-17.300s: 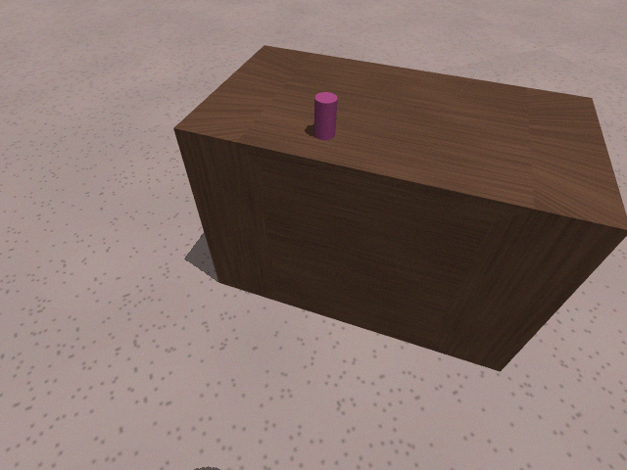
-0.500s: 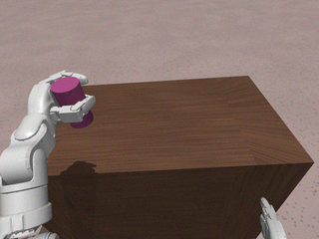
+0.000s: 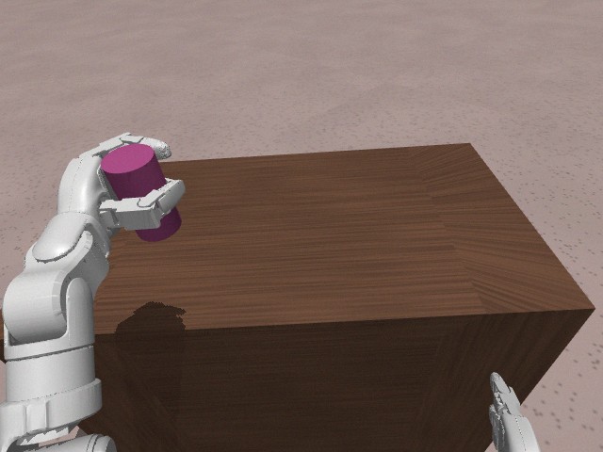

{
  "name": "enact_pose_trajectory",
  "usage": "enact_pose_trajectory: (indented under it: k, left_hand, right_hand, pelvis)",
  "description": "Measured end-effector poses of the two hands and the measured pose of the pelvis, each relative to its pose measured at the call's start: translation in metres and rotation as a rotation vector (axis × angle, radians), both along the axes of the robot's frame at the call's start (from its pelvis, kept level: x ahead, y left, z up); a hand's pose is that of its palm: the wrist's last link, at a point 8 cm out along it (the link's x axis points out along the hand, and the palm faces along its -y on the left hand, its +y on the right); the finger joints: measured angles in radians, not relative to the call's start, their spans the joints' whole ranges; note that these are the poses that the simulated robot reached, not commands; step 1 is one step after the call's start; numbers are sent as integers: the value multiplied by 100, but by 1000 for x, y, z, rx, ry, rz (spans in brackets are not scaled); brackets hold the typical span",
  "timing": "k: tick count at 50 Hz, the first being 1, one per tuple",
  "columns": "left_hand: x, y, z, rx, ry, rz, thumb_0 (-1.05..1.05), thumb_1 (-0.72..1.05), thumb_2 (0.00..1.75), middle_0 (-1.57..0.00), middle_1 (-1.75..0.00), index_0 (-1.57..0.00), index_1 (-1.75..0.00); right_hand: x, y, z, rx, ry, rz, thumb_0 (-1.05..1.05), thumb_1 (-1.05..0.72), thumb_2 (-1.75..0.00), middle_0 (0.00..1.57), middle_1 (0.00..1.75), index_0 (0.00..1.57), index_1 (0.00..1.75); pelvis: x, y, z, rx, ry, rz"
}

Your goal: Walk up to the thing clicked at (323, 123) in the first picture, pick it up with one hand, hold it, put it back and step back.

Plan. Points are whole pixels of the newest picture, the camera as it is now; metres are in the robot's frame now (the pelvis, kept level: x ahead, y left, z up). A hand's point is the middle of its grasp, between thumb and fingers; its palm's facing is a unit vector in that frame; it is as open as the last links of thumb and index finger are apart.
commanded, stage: hold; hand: left
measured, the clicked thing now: (144, 194) +0.34 +0.18 +0.24
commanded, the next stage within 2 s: crouch in 0.74 s
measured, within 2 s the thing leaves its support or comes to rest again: neither
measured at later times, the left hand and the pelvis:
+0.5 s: hand (152, 188) +0.34 +0.17 +0.25, palm faces +0.09 -1.00 +0.01, open 7.3 cm; pelvis +0.00 +0.00 +0.00, yaw +0 degrees
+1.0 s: hand (154, 189) +0.35 +0.17 +0.24, palm faces +0.10 -1.00 +0.01, open 7.3 cm; pelvis +0.00 +0.00 +0.00, yaw +0 degrees
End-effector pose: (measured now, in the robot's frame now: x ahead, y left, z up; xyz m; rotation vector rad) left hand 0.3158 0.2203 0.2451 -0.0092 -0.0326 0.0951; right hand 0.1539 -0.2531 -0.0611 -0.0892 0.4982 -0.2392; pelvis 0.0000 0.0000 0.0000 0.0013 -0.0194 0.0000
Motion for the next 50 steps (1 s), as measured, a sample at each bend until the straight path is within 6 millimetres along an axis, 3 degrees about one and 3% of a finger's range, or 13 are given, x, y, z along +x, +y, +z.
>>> enact_pose_trajectory:
  k: [42,50]
  left_hand:
    - [4,-4,5,7,-12,5,0,-6,109,-86,-105,-88,-107]
    - [5,-3,-3,2,14,2,0,-6,109,-86,-105,-88,-107]
  right_hand:
    - [0,0,0,2,-1,4,-2,53,-5,5,6,5,6]
    - [-3,1,-5,4,17,12,-2,54,-5,5,6,5,6]
  pelvis:
    - [-1,-3,0,2,-3,2]
    - [-3,-3,0,1,0,3]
